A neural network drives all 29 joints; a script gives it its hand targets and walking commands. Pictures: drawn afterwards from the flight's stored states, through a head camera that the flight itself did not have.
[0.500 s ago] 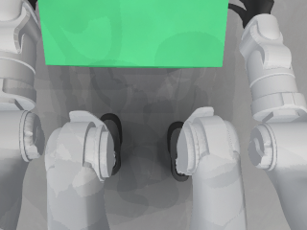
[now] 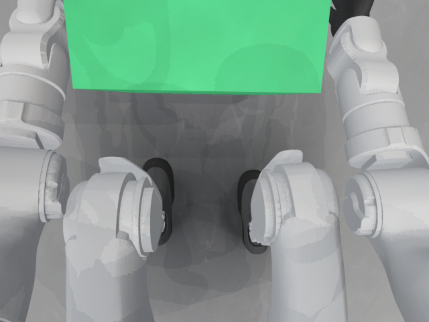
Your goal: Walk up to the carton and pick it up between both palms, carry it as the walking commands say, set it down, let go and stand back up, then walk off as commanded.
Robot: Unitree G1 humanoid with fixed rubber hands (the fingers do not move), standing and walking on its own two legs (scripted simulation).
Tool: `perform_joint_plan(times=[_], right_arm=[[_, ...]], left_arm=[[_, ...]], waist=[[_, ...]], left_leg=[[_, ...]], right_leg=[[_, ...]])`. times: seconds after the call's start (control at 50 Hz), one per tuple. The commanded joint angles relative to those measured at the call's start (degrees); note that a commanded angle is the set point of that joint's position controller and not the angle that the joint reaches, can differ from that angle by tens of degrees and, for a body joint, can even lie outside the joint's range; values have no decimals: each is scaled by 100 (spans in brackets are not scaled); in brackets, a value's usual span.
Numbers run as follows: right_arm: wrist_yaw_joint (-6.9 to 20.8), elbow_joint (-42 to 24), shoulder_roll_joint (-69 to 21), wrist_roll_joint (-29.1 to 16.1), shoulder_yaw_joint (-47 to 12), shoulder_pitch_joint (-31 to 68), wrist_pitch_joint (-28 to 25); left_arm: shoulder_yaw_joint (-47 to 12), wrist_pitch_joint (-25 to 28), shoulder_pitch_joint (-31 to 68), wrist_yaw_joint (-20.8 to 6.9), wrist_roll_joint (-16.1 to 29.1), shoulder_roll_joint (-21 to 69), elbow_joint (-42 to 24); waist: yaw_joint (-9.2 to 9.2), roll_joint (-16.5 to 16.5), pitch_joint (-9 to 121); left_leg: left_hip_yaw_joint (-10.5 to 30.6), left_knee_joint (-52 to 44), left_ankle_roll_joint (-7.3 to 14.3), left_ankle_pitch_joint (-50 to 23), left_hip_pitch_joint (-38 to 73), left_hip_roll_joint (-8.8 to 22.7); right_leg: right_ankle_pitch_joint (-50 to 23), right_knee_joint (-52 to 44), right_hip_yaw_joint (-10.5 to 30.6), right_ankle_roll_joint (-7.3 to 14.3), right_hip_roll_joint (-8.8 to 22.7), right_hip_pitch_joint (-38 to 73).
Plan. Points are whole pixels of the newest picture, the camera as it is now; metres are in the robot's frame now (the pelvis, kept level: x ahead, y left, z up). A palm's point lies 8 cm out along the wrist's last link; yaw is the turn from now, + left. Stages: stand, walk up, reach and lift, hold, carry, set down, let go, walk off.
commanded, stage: reach and lift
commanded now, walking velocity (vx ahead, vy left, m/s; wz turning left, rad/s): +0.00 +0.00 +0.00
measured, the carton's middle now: (199, 41) +0.50 +0.02 -0.21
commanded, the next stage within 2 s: none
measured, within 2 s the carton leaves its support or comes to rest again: leaves its support in 0.98 s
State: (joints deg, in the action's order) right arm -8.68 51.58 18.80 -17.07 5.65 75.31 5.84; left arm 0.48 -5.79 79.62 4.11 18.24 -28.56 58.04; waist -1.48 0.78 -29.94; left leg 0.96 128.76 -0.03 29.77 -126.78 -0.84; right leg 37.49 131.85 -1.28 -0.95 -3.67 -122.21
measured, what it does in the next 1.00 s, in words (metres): stands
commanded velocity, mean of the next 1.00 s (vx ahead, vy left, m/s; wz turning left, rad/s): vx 0.00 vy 0.00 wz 0.00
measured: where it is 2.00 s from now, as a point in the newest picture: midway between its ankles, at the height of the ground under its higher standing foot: (207, 220)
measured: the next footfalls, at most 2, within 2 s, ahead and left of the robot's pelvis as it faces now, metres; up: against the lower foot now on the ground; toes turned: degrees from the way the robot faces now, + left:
none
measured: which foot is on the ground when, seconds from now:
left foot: down 0.00-1.00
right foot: down 0.00-1.00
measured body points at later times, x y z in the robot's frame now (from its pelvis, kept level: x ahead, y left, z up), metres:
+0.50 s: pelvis -0.01 +0.01 +0.01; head +0.36 +0.02 +0.25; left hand +0.56 +0.19 -0.16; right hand +0.54 -0.16 -0.16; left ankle +0.13 +0.12 -0.32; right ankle +0.11 -0.11 -0.32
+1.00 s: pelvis -0.01 +0.01 -0.01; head +0.35 +0.01 +0.25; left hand +0.56 +0.18 -0.16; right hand +0.54 -0.17 -0.16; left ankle +0.13 +0.12 -0.32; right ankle +0.11 -0.11 -0.32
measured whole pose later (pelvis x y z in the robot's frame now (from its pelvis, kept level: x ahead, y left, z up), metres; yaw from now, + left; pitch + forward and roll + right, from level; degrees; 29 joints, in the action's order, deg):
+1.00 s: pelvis -0.01 +0.01 -0.01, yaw +0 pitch +27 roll -2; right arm -6.6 55.4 18.4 -15.7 7.2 81.0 9.4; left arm -0.9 -7.8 86.9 5.1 16.4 -24.9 63.7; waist -1.3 -0.5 -30.0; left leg 0.0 128.2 1.4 26.6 -128.4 -0.7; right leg 34.5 131.3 -0.2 -2.5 -4.0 -123.7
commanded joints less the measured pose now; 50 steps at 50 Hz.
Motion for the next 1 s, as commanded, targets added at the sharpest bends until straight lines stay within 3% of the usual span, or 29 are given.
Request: perform_joint_plan(times=[0.0, 0.04, 0.06, 0.08, 0.12, 0.14, 0.18, 0.22, 0.24, 0.28, 0.3, 0.4, 0.42, 0.44, 0.46, 0.48, 0.52, 0.54, 0.58, 0.6, 0.62, 0.7, 0.74, 0.8, 0.86, 0.9, 0.92, 0.94, 0.98], right_arm=[[-15, -741, 788, 161, 340, 1410, -201], [-27, -389, 599, 29, 62, 1356, -140], [46, -372, 414, 112, -109, 1400, -162], [81, -72, 127, -20, -213, 1441, -131], [56, -941, 254, -78, -128, 1925, -251], [69, -523, 345, -69, -64, 1708, -267], [8, -259, 291, 33, 80, 1608, -268], [14, -202, 184, 220, -3, 1412, -282], [-22, -758, 40, -31, -112, 1810, -254], [58, 253, -80, 138, -88, 1467, -191], [11, -659, -86, 20, -250, 1963, -299], [19, -569, -419, -83, -335, 2063, -343], [88, -386, -723, -161, -508, 2044, -342], [127, -192, -676, -184, -671, 2070, -315], [183, -167, -792, -317, -739, 2202, -309], [154, -710, -797, -334, -688, 2260, -396], [308, -596, -1862, -394, -1130, 2636, -380], [339, -795, -1629, -397, -1005, 2857, -428], [419, -883, -2419, -597, -1312, 3054, -374], [494, -804, -2521, -456, -1086, 3431, -351], [619, -677, -2729, -338, -1118, 3773, -323], [1098, -368, -4444, 7, -1307, 3774, -116], [1273, -600, -4759, -95, -1336, 4268, -53], [1381, -928, -4819, -83, -1348, 4538, 50], [1423, -1444, -4875, -134, -1552, 4971, 106], [1442, -1416, -4794, -75, -1370, 4711, 152], [1414, -1195, -5194, -201, -1458, 4559, 173], [1417, -1287, -5005, -164, -1468, 4506, 211], [1290, -2103, -5199, -270, -1737, 5038, 197]], left_arm=[[77, 171, 1605, 118, -62, -384, -860], [37, 143, 1377, 79, -95, -210, -144], [-87, 151, 1416, 66, -24, 37, -303], [-118, 185, 1808, 84, -29, -64, -414], [-133, 307, 1989, 157, -50, 155, -1023], [104, 335, 1766, 203, -56, -165, -623], [163, 219, 1693, 170, -215, -3, -177], [-189, 280, 1586, 153, -50, 260, -356], [-465, 255, 1952, 118, 91, 440, -538], [-330, 263, 2080, 113, -13, 204, -187], [-391, 313, 1860, 132, 21, 419, -386], [-779, 332, 2272, 93, 265, 830, -492], [-876, 346, 2589, 76, 143, 1091, -622], [-973, 309, 2147, 88, 212, 1354, 77], [-979, 368, 2265, 118, 132, 1246, -370], [-880, 344, 2441, 110, 221, 1354, -340], [-1439, 326, 2854, -49, 327, 2460, -417], [-1379, 320, 2850, -66, 431, 2411, -288], [-1466, 385, 3375, -117, 221, 2569, -810], [-1680, 372, 3631, -250, 487, 3292, -538], [-1774, 286, 3766, -402, 429, 4016, -558], [-1612, 158, 3944, -818, 211, 5333, -451], [-1426, 99, 4005, -863, 30, 5155, -281], [-1502, -58, 4032, -1087, 160, 5803, -544], [-1167, -92, 3961, -1111, 27, 5766, -607], [-1440, -213, 4058, -1178, 87, 5892, -835], [-1350, -179, 4173, -1131, -13, 5853, -1049], [-1332, -247, 3978, -1172, 58, 5784, -951], [-1445, -193, 4376, -1138, 195, 5735, -1621]], waist=[[-462, -546, 9791], [-93, -729, 9312], [-204, -375, 9434], [-58, -583, 9191], [-130, -633, 9653], [-171, -174, 9382], [-84, -478, 9228], [-354, -323, 9304], [-418, -744, 9512], [-507, -436, 8677], [-262, -357, 9213], [-393, -347, 9213], [-271, -724, 9261], [-461, -695, 9043], [-222, -622, 9301], [-397, -530, 9427], [-199, -581, 9584], [-481, -485, 9391], [-63, -423, 9745], [-428, -506, 9672], [-398, -861, 9334], [-443, -497, 8777], [-83, -257, 8914], [-319, -275, 9296], [105, -205, 9301], [-347, -419, 9684], [8, -537, 9940], [-182, -253, 9728], [-84, 31, 11106]], left_leg=[[-17, -932, -84, -2156, 5224, -50], [-107, -908, -114, -2076, 5146, -3], [-68, -939, -58, -2035, 5079, -48], [-71, -1060, -93, -1857, 4849, -43], [-115, -980, -11, -2043, 4988, -109], [-120, -882, 18, -1861, 4741, -90], [-88, -1016, -35, -1599, 4662, -24], [-127, -1022, -106, -1730, 4751, -130], [-37, -957, -108, -1916, 4877, -103], [-2, -1002, -45, -1686, 4416, -77], [-40, -978, -58, -1857, 4610, -123], [99, -1087, -2, -2017, 4669, -177], [43, -1116, -71, -2016, 4887, -174], [73, -1158, -14, -1732, 4779, -204], [141, -1178, -75, -1969, 5266, -170], [54, -1020, -16, -1890, 5040, -151], [48, -1152, -61, -2222, 5190, -223], [184, -1180, 11, -2121, 5045, -281], [82, -1052, -6, -2470, 5307, -216], [102, -1080, -2, -2248, 5355, -319], [96, -1090, -29, -2197, 5214, -347], [-61, -1025, 2, -1826, 4329, -326], [-76, -1057, 0, -1487, 4528, -319], [14, -1046, 75, -1879, 4723, -367], [-186, -1055, 92, -1694, 4566, -434], [10, -1091, 46, -1740, 5178, -371], [-231, -958, -17, -1847, 5151, -386], [-162, -1018, 39, -1926, 4945, -396], [-302, -881, 117, -2236, 4832, -487]], right_leg=[[-2232, -1498, -399, -108, 79, 2889], [-1965, -1570, -299, -168, 92, 2639], [-2054, -1574, -322, -161, 61, 2798], [-2022, -1512, -236, -130, 62, 2938], [-2159, -1540, -253, -152, 20, 2885], [-2037, -1520, -285, -156, 53, 2980], [-1861, -1579, -198, -88, 83, 2936], [-1957, -1678, -297, -79, 32, 2799], [-2141, -1675, -180, -91, -27, 2857], [-1912, -1713, -200, -91, 29, 2541], [-2033, -1696, -257, -159, 38, 2822], [-2142, -1577, -302, -141, -29, 2799], [-2016, -1776, -221, -27, -80, 2534], [-1831, -1720, -248, -60, -31, 2669], [-1903, -1637, -310, -86, 17, 2540], [-1822, -1808, -259, -61, -62, 2529], [-2183, -1753, -221, -25, -73, 2884], [-2156, -1680, -325, -60, -153, 2790], [-2361, -1664, -220, -155, -154, 2826], [-2090, -1656, -378, -111, -189, 2788], [-2031, -1601, -315, -46, -186, 2442], [-1789, -1594, -287, -25, -158, 2412], [-1563, -1561, -273, -68, -193, 2202], [-1929, -1405, -463, -69, -266, 2476], [-1699, -1493, -359, -61, -255, 2630], [-1756, -1471, -508, -25, -249, 2426], [-1795, -1560, -425, -15, -231, 2635], [-1929, -1588, -457, -19, -294, 2653], [-2572, -1459, -402, -111, -312, 3833]])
